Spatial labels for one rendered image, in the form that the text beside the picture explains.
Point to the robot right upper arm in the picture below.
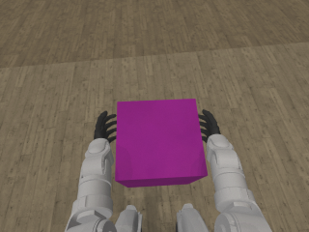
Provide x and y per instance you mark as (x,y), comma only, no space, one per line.
(230,221)

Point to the carton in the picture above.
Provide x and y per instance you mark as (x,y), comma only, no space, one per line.
(159,143)

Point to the right robot thigh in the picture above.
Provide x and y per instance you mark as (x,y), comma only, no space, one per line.
(190,220)

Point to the right robot hand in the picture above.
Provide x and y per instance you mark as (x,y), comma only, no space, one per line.
(210,125)

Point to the left robot hand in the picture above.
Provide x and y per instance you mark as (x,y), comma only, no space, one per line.
(101,127)

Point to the robot left upper arm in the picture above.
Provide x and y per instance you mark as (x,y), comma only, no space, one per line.
(97,225)

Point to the robot right forearm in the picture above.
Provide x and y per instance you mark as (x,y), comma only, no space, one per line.
(231,190)

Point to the robot right shin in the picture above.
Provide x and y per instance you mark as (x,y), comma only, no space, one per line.
(187,206)

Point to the robot left forearm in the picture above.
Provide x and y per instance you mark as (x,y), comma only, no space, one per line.
(94,187)

